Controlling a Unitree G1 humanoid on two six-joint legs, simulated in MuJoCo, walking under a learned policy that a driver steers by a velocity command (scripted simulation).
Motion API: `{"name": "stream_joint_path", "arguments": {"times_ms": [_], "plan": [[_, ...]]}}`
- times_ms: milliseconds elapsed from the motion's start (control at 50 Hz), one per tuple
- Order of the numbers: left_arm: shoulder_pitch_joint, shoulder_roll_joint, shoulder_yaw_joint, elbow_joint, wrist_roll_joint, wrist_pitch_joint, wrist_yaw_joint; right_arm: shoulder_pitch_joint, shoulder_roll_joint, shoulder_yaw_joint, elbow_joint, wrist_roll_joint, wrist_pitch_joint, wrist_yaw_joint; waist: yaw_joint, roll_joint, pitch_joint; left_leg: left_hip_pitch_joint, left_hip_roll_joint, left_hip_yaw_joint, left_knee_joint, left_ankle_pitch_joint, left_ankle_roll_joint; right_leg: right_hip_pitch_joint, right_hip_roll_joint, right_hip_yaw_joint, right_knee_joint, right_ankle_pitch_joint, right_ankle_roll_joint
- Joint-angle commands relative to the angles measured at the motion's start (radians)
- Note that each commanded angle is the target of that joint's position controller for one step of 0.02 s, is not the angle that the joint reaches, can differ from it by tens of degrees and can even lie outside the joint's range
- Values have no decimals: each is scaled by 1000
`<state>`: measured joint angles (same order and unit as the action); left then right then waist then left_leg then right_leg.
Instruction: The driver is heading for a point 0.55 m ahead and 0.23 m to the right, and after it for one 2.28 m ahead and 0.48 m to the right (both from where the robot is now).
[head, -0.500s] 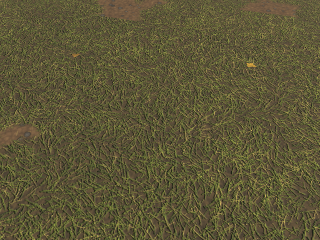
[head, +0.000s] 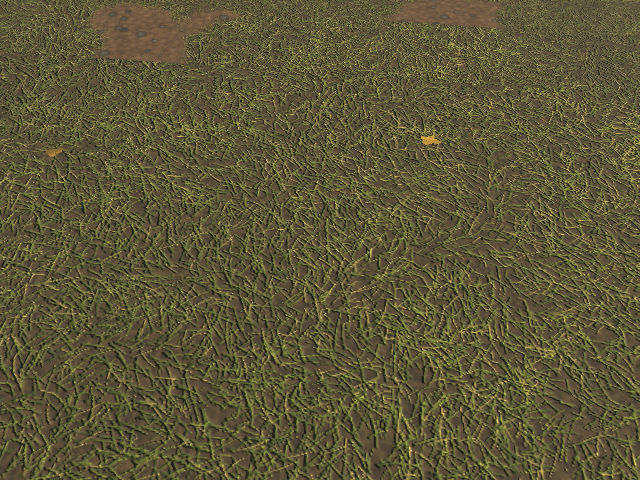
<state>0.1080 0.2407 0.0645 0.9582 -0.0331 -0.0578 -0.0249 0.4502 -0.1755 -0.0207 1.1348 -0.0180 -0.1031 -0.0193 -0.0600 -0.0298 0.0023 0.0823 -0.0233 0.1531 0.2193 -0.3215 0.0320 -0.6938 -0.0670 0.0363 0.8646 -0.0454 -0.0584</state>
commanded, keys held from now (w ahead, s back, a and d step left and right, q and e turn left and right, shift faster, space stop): w+e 1.00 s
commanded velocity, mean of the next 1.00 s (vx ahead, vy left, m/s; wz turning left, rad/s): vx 0.49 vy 0.00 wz -0.55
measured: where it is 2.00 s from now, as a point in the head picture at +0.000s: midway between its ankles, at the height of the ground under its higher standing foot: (475, 322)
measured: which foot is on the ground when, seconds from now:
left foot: down 0.00-0.16, up 0.18-0.64, down 0.66-1.00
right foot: up 0.00-0.16, down 0.18-0.66, up 0.68-1.00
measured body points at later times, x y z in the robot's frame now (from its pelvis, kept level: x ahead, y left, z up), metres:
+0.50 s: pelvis +0.28 -0.06 +0.01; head +0.31 -0.08 +0.46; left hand +0.40 +0.19 -0.12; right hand +0.42 -0.37 -0.08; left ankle +0.51 +0.08 -0.67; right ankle +0.24 -0.12 -0.74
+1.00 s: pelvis +0.55 -0.11 +0.01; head +0.58 -0.13 +0.45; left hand +0.85 +0.00 -0.09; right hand +0.42 -0.37 -0.12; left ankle +0.57 +0.01 -0.74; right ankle +0.57 -0.33 -0.67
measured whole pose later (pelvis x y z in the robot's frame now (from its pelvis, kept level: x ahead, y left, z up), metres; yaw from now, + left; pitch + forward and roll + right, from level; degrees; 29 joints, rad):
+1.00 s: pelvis +0.55 -0.11 +0.01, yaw -35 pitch +2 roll +2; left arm 0.15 0.30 0.08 0.68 -0.02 -0.03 -0.02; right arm 0.32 -0.27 -0.08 0.85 0.00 -0.10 0.00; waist -0.07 -0.04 0.03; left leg -0.07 -0.01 0.15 0.26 -0.22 0.01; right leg -0.72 -0.11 0.06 0.91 -0.09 0.00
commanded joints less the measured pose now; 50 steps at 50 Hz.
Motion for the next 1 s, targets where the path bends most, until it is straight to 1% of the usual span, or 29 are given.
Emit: {"name": "stream_joint_path", "arguments": {"times_ms": [20, 60, 100, 120, 160, 180, 200, 220, 240, 260, 280, 300, 360, 420, 500, 560, 600, 640, 660, 680, 700, 720, 740, 760, 780, 800, 840, 920, 1000], "plan": [[-191, -11, -22, -124, 7, -7, -22, 11, -174, -26, -47, 6, -7, -17, -7, 94, 151, -139, 256, -41, -124, 434, 91, 0, 4, -81, -132, 82, 1], [-230, -3, -24, -154, 5, -6, -34, 31, -182, -30, -46, 15, 1, -17, -4, 86, 160, -70, 277, -5, -87, 535, 85, 4, 14, -107, -185, 52, -25], [-220, 24, -13, -176, 6, -7, -44, 8, -209, -38, -63, 20, 9, -19, 35, 115, 121, -7, 293, 35, 17, 857, 69, 81, 56, -151, -212, -15, -63], [-186, 46, -2, -178, 6, -7, -49, -3, -225, -43, -73, 20, 15, -23, 68, 144, 79, 21, 301, 49, 103, 1047, 60, 147, 88, -178, -203, -60, -83], [59, 135, 46, -127, 3, 0, -50, -51, -254, -53, -106, 18, 30, -28, 202, 176, -65, -29, 289, 59, 436, 1210, 38, 462, 154, -188, -253, -71, -137], [211, 200, 80, -94, 1, 11, -32, -67, -256, -51, -130, 16, 23, -24, 276, 128, -138, -244, 247, 51, 706, 984, 5, 748, 103, -52, -300, -82, -178], [245, 277, 88, -90, 4, 18, -13, 17, -96, -11, -172, -12, -4, 2, 162, -167, -245, -669, 47, 8, 1126, -86, -46, 1079, -177, 471, -341, -164, -337], [283, 255, 75, -100, 23, 9, -10, -39, -117, -9, -218, 37, -56, 20, 184, -160, -397, -814, -34, -235, 1322, -243, -36, 1161, -293, 859, -569, -330, -436], [246, 191, 61, -95, 27, -7, -6, -166, -184, -30, -259, 73, -83, 25, 199, -100, -238, -925, 35, -276, 1307, -154, -2, 1067, -246, 718, -609, -305, -359], [157, 142, 46, -115, 19, -22, -9, -206, -202, -33, -279, 70, -91, 19, 149, -3, -135, -898, 85, -267, 1212, -55, 12, 893, -199, 564, -615, -209, -311], [69, 113, 36, -140, 21, -32, -16, -206, -207, -44, -269, 50, -84, 6, 92, 75, -77, -816, 118, -258, 1128, -13, 6, 718, -155, 462, -630, -104, -279], [23, 96, 28, -157, 29, -36, -15, -176, -214, -55, -269, 36, -67, 1, 49, 78, -57, -733, 145, -267, 1070, 7, -5, 599, -118, 386, -645, -35, -264], [43, 119, 27, -160, 19, -35, 1, -193, -183, -60, -310, 9, -28, -4, 15, 40, -8, -669, 165, -235, 907, 34, -50, 420, -78, 289, -682, 38, -261], [119, 169, 41, -160, 21, -31, 27, -343, -167, -54, -374, -6, -18, -12, 59, 8, 23, -687, 132, -202, 664, 230, -86, 363, -28, 229, -686, 53, -232], [204, 171, 43, -152, 9, -18, 34, -496, -142, -39, -427, 12, -25, 1, 128, -32, 15, -605, 55, -187, 369, 437, -83, 382, 7, 218, -641, -14, -168], [251, 159, 40, -142, 2, -8, 37, -547, -173, -43, -462, 24, -34, 17, 144, -48, -1, -607, 38, -219, 286, 405, -71, 497, -29, 301, -561, -42, -158], [259, 163, 42, -149, 6, 0, 43, -548, -199, -51, -474, 26, -47, 29, 132, -61, -13, -586, 25, -230, 241, 320, -53, 573, -57, 366, -494, -34, -151], [237, 161, 42, -165, 12, 7, 47, -443, -226, -64, -454, 27, -59, 30, 68, -95, -47, -439, 17, -210, 190, 266, -13, 581, -42, 387, -403, 49, -126], [217, 126, 29, -182, 18, 3, 43, -314, -264, -80, -431, 13, -65, 24, 5, -80, -142, -225, 78, -250, 207, 272, 36, 520, 9, 345, -246, 90, -95], [221, 73, 9, -210, 37, -2, 40, -130, -331, -96, -416, 4, -60, 14, -60, 45, -303, 62, 267, -433, 236, 246, 102, 367, 87, 233, 48, -104, -50], [374, 39, -5, -236, -1, -13, 34, -74, -377, -110, -378, 2, -42, 21, 23, 414, -402, 338, 469, -909, 138, 18, 259, 11, 184, 143, 324, -563, 1], [351, 156, 16, -206, -17, -11, 38, -117, -259, -86, -411, 17, -35, 22, -3, 256, -304, 275, 456, -914, 101, -177, 222, -103, 90, 169, 442, -517, 12], [241, 200, 29, -224, -9, -4, 39, -163, -204, -71, -425, 21, -26, 17, -27, 150, -170, 142, 407, -737, 88, -133, 171, -128, 60, 138, 463, -415, 21], [194, 182, 29, -236, 2, 2, 41, -213, -198, -64, -430, 12, -19, 18, -5, 73, -92, 4, 362, -613, 63, 6, 150, -89, 25, 110, 442, -340, 31], [166, 164, 32, -249, 12, 3, 39, -240, -183, -60, -422, 7, -15, 19, 16, 75, -34, -90, 323, -528, 37, 103, 145, -70, -2, 107, 394, -296, 34], [177, 141, 32, -256, 7, 8, 32, -250, -176, -56, -417, 0, -16, 19, 41, 107, -18, -155, 295, -452, 9, 151, 135, -25, -28, 100, 366, -274, 34], [179, 99, 26, -270, 0, 20, 27, -248, -176, -61, -403, 9, -23, 24, 52, 131, -6, -201, 276, -355, -36, 220, 148, -11, -46, 70, 327, -257, 40], [109, 83, 19, -320, 10, 27, 20, -227, -226, -82, -380, 12, -25, 21, 49, 97, 2, -179, 292, -226, -69, 369, 170, -65, -64, 64, 177, -126, 61], [-6, 68, 8, -353, 10, 15, -5, -208, -254, -89, -367, 18, -9, 12, 9, 92, 28, -160, 263, -85, -65, 398, 132, -7, -46, 1, -58, 63, 50]]}}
